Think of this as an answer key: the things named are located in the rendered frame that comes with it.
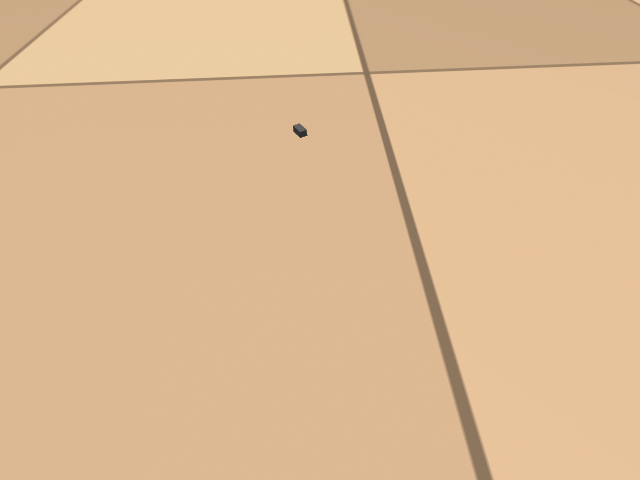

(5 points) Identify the small box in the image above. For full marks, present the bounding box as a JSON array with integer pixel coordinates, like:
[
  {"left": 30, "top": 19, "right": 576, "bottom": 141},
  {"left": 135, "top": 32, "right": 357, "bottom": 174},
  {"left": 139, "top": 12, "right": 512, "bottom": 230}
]
[{"left": 293, "top": 123, "right": 307, "bottom": 138}]

